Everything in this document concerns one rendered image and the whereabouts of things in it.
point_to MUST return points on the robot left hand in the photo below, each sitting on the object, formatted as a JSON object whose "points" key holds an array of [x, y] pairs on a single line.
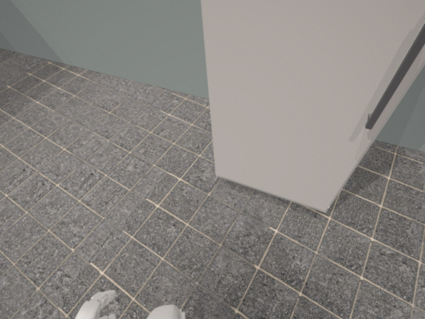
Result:
{"points": [[91, 309]]}

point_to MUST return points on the robot left thigh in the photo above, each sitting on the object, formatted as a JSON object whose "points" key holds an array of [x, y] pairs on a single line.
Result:
{"points": [[167, 312]]}

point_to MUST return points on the handle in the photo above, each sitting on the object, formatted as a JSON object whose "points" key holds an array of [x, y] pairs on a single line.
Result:
{"points": [[396, 80]]}

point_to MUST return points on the fridge door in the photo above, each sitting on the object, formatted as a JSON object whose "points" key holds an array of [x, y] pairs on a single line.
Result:
{"points": [[292, 82]]}

